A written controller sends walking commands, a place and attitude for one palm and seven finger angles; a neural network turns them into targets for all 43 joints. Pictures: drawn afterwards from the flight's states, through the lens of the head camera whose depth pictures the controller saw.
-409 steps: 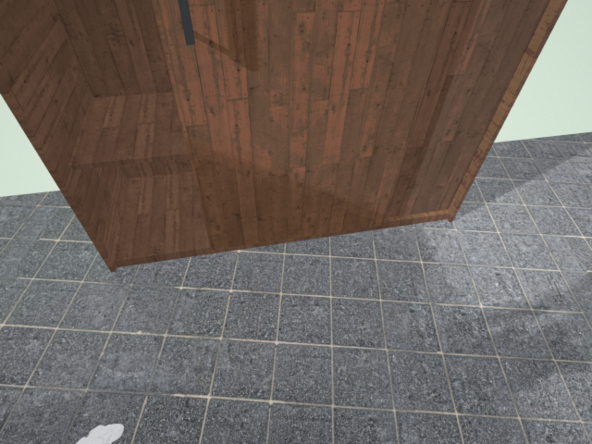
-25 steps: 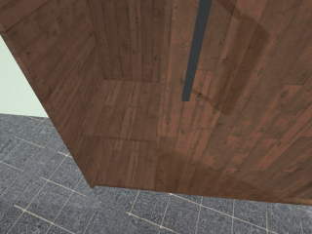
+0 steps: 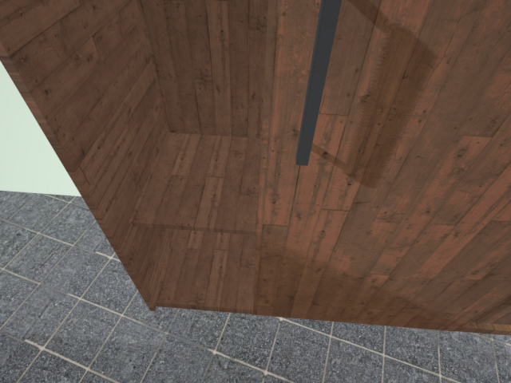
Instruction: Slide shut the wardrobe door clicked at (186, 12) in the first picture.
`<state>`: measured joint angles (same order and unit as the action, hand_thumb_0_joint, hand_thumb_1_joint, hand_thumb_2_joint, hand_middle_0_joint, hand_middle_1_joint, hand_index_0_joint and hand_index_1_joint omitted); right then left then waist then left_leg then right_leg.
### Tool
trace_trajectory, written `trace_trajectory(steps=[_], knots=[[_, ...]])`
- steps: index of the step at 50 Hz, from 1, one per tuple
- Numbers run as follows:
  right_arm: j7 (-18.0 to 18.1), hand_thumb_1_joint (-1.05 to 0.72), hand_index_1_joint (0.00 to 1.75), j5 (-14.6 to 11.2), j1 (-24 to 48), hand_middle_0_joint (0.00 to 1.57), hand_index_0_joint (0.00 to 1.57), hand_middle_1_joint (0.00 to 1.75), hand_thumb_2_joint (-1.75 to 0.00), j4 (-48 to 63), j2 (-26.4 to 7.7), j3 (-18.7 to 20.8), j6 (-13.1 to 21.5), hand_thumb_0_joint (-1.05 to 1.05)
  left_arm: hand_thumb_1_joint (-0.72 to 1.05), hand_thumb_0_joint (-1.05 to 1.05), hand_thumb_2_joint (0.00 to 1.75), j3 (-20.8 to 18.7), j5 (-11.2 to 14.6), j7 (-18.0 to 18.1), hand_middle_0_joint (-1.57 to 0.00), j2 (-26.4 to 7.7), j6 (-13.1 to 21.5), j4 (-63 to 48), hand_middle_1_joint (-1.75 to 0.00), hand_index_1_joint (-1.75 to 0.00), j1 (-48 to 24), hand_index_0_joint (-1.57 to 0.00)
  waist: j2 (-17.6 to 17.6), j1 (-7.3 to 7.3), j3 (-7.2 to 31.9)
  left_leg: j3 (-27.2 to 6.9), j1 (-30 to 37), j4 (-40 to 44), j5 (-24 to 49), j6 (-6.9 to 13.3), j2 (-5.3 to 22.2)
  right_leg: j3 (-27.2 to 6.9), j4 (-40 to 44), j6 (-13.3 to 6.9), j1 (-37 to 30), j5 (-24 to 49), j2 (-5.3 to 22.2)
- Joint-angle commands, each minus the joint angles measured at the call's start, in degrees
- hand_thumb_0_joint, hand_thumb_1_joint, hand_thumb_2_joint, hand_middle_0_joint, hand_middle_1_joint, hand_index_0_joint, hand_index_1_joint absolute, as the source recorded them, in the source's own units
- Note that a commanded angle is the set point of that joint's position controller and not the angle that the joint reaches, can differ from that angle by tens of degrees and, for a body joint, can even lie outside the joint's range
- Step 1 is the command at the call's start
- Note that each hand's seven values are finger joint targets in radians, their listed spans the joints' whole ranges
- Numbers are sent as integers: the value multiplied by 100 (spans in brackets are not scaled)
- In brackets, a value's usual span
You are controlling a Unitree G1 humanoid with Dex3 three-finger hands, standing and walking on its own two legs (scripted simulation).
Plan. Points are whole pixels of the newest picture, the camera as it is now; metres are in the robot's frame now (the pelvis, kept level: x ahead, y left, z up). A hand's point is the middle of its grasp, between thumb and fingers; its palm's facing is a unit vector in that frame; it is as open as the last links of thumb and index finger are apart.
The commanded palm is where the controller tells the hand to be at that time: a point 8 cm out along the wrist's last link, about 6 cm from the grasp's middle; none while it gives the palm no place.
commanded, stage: look again from close up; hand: right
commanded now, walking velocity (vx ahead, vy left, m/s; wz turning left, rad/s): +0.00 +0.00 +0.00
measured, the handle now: (314, 83) +0.47 -0.05 +0.26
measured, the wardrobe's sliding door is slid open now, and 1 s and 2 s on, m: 0.39 0.39 0.39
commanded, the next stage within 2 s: none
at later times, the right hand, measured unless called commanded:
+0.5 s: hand out of the picture -0.02 -0.16 -0.18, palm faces +0.04 +0.98 -0.17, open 7.4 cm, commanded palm none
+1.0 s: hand out of the picture -0.02 -0.16 -0.18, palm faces +0.04 +0.98 -0.17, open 7.4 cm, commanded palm none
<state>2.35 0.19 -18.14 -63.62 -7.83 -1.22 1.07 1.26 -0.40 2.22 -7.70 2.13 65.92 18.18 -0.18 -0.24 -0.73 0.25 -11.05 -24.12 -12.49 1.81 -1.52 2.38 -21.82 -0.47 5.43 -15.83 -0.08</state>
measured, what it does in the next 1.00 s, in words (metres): stands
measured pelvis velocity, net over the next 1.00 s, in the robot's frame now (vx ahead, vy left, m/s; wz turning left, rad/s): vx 0.00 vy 0.00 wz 0.00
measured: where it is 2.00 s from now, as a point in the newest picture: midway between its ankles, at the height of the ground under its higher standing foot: outside the picture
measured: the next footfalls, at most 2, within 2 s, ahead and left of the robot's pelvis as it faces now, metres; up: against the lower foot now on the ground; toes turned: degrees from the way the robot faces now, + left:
none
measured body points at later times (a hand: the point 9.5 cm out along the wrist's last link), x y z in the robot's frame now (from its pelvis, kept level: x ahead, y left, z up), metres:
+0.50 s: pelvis +0.00 +0.00 +0.00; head +0.00 +0.00 +0.45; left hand -0.03 +0.21 -0.16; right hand -0.02 -0.21 -0.16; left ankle +0.00 +0.10 -0.74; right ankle -0.04 -0.11 -0.74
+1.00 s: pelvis +0.00 +0.00 +0.00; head +0.00 +0.00 +0.45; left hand -0.02 +0.21 -0.16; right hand -0.02 -0.21 -0.16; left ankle +0.00 +0.10 -0.74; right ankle -0.04 -0.11 -0.74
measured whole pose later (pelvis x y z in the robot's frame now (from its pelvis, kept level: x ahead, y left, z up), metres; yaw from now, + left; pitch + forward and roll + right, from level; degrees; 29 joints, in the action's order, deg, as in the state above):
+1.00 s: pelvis +0.00 +0.00 +0.00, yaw +0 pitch -1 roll +0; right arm 2.4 0.3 -18.9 -63.8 -7.4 -1.2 1.2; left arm 1.1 -0.3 2.4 -6.8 2.2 65.9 18.5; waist 0.2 -0.5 -0.4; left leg 0.1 -11.7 -24.6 -12.4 1.7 -1.5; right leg 2.5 -22.6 -0.6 6.1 -15.9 -0.1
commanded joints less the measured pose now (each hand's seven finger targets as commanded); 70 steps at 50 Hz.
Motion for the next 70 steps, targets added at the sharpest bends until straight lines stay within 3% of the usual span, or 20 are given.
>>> trace_trajectory(steps=[1,5,16,20,26,30,32,40,42,45,51,70], knots=[[16,-90,30,19,-400,20,20,30,-90,127,-560,121,92,0,90,0,90,-66,17,26,-20,-498,27,-82,-30,-30,488,-20,65,7,-376,-605,124,387,961,130,651,-462,380,-108,490,893,585],[19,-90,30,21,-425,20,20,30,-90,123,-549,129,98,0,90,0,90,-66,13,28,-20,-495,44,-90,-30,-30,522,-20,2,12,-290,-627,155,340,1055,137,668,-468,367,-104,459,992,580],[15,-90,30,27,-467,20,20,30,-90,119,-537,127,84,0,90,0,90,-71,15,16,-20,-434,9,-76,-30,-30,535,-20,104,-13,-516,-634,33,492,515,122,650,-464,372,-105,663,607,526],[16,-90,30,20,-496,20,20,30,-90,128,-530,132,96,0,90,0,90,-75,12,18,-20,-431,30,-80,-30,-30,563,-20,14,4,-328,-670,49,422,669,135,646,-488,339,-109,549,772,531],[13,-90,30,24,-475,20,20,30,-90,121,-518,129,89,0,90,0,90,-79,17,21,-20,-423,15,-73,-30,-30,562,-20,101,-2,-464,-645,7,457,551,128,626,-484,346,-105,653,663,533],[17,-90,30,22,-548,20,20,30,-90,106,-512,131,108,0,90,0,90,-74,19,26,-20,-429,48,-70,-30,-30,570,-20,21,-11,-275,-626,111,365,887,128,662,-480,299,-109,557,899,544],[17,-90,30,25,-529,20,20,30,-90,101,-488,126,97,0,90,0,90,-78,18,27,-20,-427,26,-83,-30,-30,554,-20,71,-6,-445,-654,22,412,755,126,650,-482,316,-105,649,778,521],[18,-90,30,23,-553,20,20,30,-90,88,-499,126,106,0,90,0,90,-79,16,32,-20,-427,45,-70,-30,-30,574,-20,17,-6,-297,-630,66,342,913,134,646,-483,319,-111,515,920,562],[17,-90,30,31,-528,20,20,30,-90,87,-477,120,90,0,90,0,90,-80,17,33,-20,-431,28,-79,-30,-30,554,-20,38,-8,-487,-636,-32,379,777,122,619,-483,343,-114,608,825,561],[19,-90,30,30,-539,20,20,30,-90,92,-489,128,98,0,90,0,90,-82,16,33,-20,-431,51,-75,-30,-30,586,-20,0,-2,-288,-621,58,321,905,126,622,-488,344,-126,495,968,584],[17,-90,30,34,-522,20,20,30,-90,81,-497,123,87,0,90,0,90,-84,21,29,-20,-412,23,-70,-30,-30,550,-20,56,-19,-489,-620,-9,404,682,120,615,-479,367,-119,621,728,561],[15,-90,30,33,-604,20,20,30,-90,50,-478,133,103,0,90,0,90,-79,20,34,-20,-399,42,-55,-30,-30,600,-20,50,-18,-315,-637,18,353,844,129,643,-460,327,-111,521,853,551]])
